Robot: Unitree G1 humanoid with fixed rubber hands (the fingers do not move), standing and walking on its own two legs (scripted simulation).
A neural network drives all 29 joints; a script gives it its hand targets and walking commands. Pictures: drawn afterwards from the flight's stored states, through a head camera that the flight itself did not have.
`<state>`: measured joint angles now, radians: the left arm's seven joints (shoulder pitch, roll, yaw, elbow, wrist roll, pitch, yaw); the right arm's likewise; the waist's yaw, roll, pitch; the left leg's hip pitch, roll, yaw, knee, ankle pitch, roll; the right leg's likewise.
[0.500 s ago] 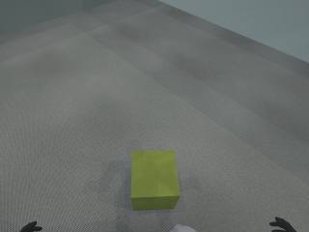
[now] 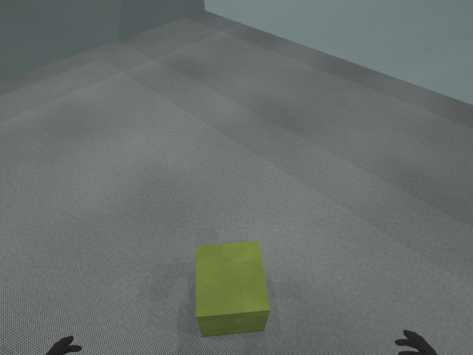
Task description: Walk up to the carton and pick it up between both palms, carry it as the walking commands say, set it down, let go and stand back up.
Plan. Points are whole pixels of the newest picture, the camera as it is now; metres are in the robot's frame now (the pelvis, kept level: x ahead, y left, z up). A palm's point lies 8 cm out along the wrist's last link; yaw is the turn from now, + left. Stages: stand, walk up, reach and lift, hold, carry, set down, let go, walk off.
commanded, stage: walk up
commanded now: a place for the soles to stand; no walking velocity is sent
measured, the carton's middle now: (230, 289) +0.48 +0.01 -0.64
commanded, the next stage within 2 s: reach and lift in 1.02 s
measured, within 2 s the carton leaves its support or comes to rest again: neither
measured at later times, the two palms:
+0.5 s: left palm out of the picture +0.14 +0.31 -0.09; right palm out of the picture +0.12 -0.33 -0.08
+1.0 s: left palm out of the picture +0.15 +0.30 -0.09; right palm out of the picture +0.14 -0.34 -0.09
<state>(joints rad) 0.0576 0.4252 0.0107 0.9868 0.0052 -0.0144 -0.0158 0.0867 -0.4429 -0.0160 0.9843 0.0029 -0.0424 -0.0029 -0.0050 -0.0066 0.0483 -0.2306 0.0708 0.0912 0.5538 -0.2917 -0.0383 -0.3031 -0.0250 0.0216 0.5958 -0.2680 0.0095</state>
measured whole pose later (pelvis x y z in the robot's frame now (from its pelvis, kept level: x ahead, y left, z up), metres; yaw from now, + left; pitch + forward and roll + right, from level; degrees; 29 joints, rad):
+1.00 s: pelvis +0.04 -0.01 +0.01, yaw +0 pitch -1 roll +0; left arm 0.07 0.40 0.03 1.04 0.02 0.01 -0.02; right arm 0.09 -0.42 -0.04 1.03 -0.02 -0.02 -0.01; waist -0.01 0.00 0.04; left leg -0.08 0.10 0.09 0.37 -0.25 -0.07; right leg -0.17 0.01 0.01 0.42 -0.24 -0.01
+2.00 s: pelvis -0.05 +0.00 -0.07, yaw +2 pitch +29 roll +1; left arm -0.73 0.30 0.23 0.74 -0.02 0.27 0.00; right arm -0.75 -0.36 -0.22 0.77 0.01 0.25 0.06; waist -0.01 0.00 0.04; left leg -1.15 0.03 -0.02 0.99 -0.34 -0.05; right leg -1.19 -0.02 0.03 0.98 -0.29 0.02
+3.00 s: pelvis -0.07 +0.01 -0.21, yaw +3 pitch +50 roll +2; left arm -1.26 0.28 0.34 0.87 0.00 0.20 0.05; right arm -1.31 -0.37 -0.35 0.96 -0.03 0.18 0.04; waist -0.01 0.01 -0.02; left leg -1.91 -0.02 -0.05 1.50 -0.47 -0.06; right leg -1.95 0.00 0.07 1.48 -0.41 0.04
